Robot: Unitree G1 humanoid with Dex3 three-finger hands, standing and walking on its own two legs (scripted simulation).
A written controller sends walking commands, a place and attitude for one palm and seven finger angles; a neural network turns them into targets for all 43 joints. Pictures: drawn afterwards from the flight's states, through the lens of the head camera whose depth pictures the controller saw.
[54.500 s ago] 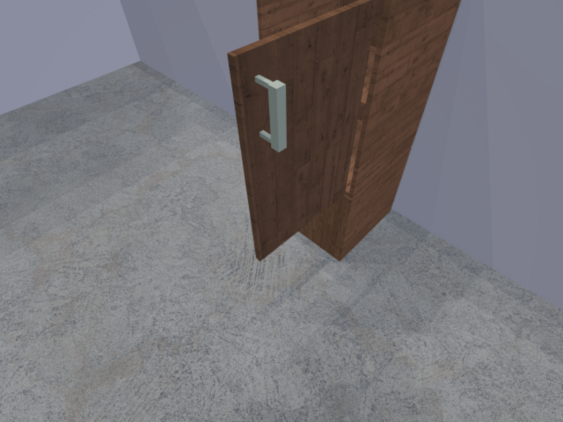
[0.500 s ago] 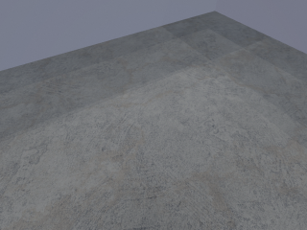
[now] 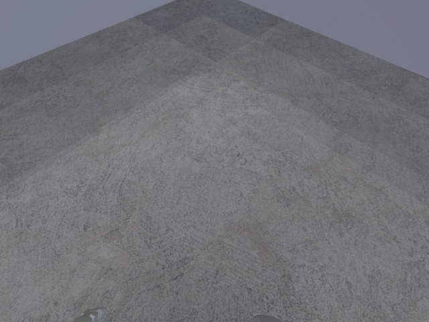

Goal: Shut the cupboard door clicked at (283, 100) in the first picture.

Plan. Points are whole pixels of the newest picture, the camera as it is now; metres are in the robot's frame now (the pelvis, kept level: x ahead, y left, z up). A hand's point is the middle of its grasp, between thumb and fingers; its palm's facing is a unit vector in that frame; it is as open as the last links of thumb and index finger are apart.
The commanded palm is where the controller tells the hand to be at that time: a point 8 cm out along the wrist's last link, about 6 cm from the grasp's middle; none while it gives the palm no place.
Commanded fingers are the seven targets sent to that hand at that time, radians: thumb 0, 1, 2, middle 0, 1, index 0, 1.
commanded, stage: turn to face it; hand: left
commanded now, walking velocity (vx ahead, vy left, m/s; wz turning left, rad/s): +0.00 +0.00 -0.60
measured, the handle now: out of the picture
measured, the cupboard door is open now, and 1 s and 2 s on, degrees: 34 34 34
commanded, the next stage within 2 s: none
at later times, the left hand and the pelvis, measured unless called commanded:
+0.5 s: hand (137, 305) +0.17 +0.18 -0.18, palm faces -0.23 -0.96 -0.17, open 7.4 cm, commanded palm none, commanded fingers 0.00 0.90 0.90 -0.20 -0.30 -0.20 -0.30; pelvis +0.06 +0.01 -0.01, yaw -17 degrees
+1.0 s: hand (185, 242) +0.30 +0.09 -0.15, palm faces -0.56 -0.78 -0.26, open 7.4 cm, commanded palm none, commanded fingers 0.00 0.90 0.90 -0.20 -0.30 -0.20 -0.30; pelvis +0.07 +0.00 -0.01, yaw -36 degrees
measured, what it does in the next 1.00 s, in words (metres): steps on the spot, turning right: right foot, then left foot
